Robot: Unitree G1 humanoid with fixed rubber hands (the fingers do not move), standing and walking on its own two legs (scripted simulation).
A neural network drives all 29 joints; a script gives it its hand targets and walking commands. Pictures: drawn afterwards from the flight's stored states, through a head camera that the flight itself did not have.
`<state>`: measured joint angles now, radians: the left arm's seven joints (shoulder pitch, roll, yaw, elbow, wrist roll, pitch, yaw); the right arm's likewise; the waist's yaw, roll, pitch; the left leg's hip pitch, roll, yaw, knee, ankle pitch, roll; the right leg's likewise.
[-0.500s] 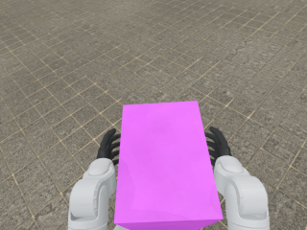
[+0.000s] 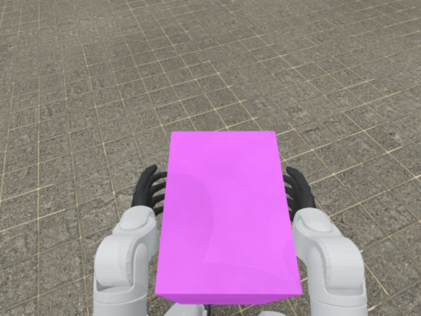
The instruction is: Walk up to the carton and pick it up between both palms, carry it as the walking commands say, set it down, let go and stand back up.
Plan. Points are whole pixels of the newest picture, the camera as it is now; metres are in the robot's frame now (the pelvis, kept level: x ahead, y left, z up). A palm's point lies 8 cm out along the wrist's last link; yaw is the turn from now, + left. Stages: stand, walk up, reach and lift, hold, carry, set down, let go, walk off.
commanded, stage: carry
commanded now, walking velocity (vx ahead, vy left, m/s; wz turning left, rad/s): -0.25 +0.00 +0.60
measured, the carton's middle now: (222, 228) +0.27 +0.01 +0.01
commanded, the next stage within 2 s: none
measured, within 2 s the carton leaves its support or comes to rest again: neither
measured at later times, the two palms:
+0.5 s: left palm out of the picture -0.02 +0.24 +0.08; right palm out of the picture +0.08 -0.01 +0.08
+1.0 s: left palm out of the picture -0.15 +0.22 +0.11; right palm out of the picture -0.05 -0.02 +0.11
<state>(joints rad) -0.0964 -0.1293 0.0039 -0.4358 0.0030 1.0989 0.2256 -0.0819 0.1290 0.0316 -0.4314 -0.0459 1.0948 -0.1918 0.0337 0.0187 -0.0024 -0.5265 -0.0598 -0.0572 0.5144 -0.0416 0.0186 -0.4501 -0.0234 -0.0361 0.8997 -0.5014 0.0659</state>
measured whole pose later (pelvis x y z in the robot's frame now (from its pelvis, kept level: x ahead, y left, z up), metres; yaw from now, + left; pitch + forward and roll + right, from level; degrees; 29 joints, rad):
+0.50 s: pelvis -0.21 +0.02 +0.00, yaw +18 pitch +1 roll +1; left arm -0.07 -0.13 0.02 -0.40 0.03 1.15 0.21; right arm -0.11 0.13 0.04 -0.34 -0.04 1.15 -0.20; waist 0.01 -0.03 -0.01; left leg -0.42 -0.02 0.03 0.64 -0.24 0.01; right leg -0.63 -0.14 -0.06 1.08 -0.47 0.09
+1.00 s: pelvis -0.34 +0.01 +0.01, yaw +22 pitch +2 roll +2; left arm -0.08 -0.13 0.00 -0.40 0.03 1.15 0.20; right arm -0.12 0.13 0.01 -0.38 -0.02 1.17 -0.21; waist -0.03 -0.02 -0.11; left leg -0.35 -0.01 0.06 0.51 -0.20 0.00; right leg -0.43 -0.10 -0.09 0.59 -0.20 0.01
